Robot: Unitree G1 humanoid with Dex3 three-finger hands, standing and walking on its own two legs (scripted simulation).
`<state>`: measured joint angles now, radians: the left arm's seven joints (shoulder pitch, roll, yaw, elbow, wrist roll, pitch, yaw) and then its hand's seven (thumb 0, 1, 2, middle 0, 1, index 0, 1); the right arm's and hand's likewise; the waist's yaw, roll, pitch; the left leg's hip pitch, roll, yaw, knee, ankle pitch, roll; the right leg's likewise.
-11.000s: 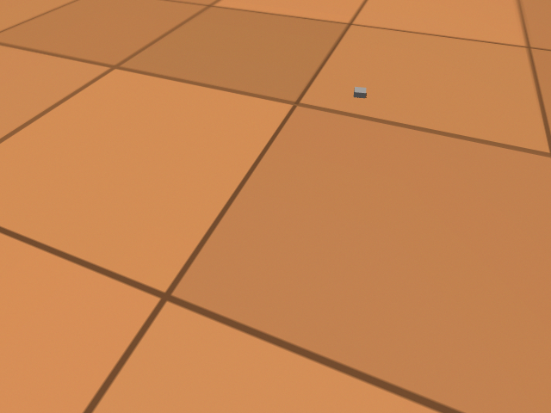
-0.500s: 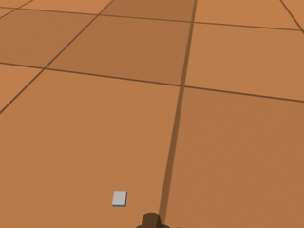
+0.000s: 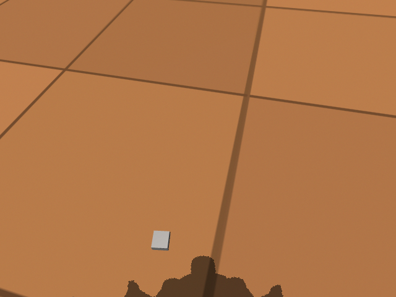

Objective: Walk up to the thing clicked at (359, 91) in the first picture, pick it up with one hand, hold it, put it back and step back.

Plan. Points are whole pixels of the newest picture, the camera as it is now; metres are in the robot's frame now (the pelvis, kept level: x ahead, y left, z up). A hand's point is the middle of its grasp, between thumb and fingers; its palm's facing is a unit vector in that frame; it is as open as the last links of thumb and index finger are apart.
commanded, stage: walk up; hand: left
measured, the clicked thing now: (161, 240) +0.46 +0.22 -0.74
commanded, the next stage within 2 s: stand in 1.26 s
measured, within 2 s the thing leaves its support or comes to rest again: neither
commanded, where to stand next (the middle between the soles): +0.06 +0.00 m, yaw -3 degrees
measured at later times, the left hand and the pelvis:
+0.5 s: hand out of the picture +0.07 +0.26 -0.14, palm faces +0.02 -0.95 -0.31, open 7.4 cm; pelvis -0.02 +0.01 +0.02, yaw +0 degrees
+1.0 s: hand out of the picture +0.04 +0.26 -0.14, palm faces +0.01 -0.94 -0.33, open 7.4 cm; pelvis -0.02 +0.01 +0.02, yaw +0 degrees
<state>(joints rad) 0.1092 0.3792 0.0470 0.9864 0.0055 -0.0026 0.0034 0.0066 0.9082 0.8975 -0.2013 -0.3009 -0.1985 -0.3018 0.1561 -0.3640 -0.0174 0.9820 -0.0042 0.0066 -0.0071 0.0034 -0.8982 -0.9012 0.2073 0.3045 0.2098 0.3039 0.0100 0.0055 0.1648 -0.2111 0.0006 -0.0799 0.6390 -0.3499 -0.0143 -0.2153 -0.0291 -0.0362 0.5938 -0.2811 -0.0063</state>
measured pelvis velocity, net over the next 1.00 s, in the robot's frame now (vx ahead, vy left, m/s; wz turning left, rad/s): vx -0.02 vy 0.01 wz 0.00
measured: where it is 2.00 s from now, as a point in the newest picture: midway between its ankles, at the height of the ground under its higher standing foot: outside the picture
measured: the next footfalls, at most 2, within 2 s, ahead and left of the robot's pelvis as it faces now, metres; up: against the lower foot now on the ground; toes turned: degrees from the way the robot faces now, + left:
none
